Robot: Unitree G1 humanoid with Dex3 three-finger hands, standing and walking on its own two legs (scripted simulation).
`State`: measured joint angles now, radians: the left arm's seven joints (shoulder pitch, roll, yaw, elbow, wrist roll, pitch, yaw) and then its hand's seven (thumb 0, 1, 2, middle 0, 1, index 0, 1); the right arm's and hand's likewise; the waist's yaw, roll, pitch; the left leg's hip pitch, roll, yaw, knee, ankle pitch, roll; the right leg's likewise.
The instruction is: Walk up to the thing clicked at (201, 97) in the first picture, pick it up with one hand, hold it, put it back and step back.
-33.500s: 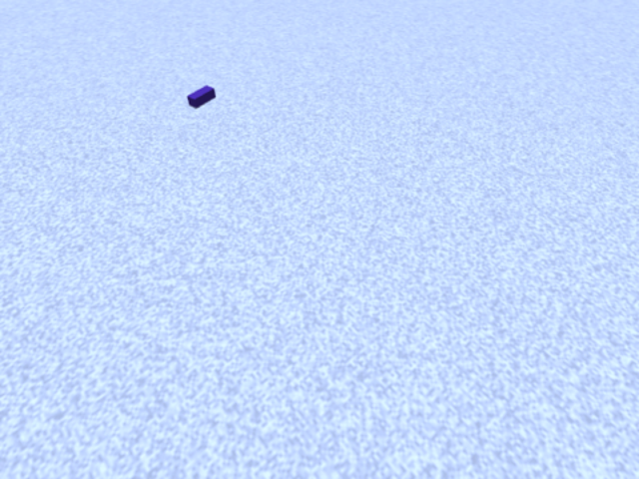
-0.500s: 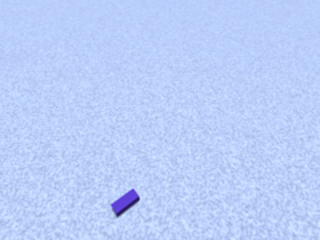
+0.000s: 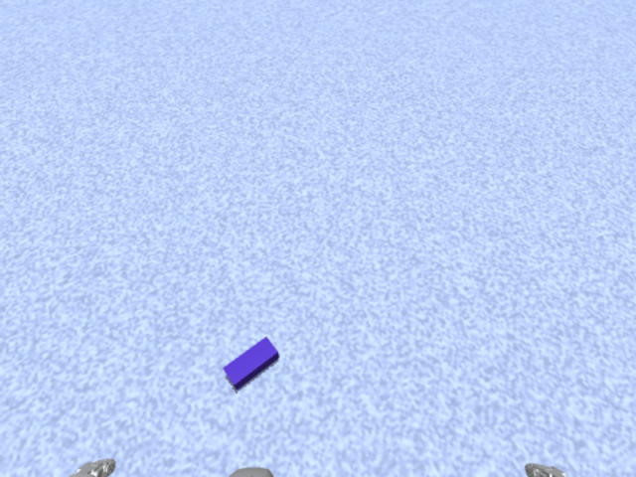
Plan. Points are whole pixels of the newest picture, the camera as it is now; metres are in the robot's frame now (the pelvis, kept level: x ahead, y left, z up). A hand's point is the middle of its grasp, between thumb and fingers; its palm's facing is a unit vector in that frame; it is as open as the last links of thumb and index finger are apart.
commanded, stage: step back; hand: left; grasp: from above
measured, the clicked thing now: (251, 362) +0.48 +0.21 -0.74
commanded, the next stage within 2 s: none
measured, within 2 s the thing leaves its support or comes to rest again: neither
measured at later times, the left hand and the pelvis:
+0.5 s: hand out of the picture +0.04 +0.31 -0.17, palm faces -0.11 -0.92 -0.37, open 7.4 cm; pelvis -0.08 +0.05 -0.01, yaw -5 degrees
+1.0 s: hand out of the picture -0.06 +0.31 -0.16, palm faces -0.02 -0.93 -0.38, open 7.4 cm; pelvis -0.21 +0.05 -0.02, yaw -2 degrees
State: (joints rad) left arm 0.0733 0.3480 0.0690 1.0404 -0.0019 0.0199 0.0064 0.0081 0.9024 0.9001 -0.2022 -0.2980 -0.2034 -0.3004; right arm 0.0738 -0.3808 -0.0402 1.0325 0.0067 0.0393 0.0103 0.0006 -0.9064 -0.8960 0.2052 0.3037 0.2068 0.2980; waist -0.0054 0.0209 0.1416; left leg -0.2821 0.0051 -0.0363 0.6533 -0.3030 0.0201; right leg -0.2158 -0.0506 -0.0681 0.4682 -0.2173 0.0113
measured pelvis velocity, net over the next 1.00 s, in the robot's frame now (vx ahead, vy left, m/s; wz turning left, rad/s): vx -0.21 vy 0.05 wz -0.03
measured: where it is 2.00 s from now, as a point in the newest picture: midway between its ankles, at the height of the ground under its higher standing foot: outside the picture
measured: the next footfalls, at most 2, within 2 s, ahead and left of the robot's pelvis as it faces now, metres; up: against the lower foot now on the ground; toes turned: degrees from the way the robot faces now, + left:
right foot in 0.58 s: -0.09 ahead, -0.09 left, +0.00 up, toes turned -3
left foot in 0.90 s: -0.15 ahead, +0.16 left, +0.00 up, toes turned -4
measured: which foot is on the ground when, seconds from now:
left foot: down 0.00-0.60, up 0.62-0.88, down 0.90-1.00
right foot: down 0.00-0.14, up 0.16-0.56, down 0.58-0.92, up 0.94-1.00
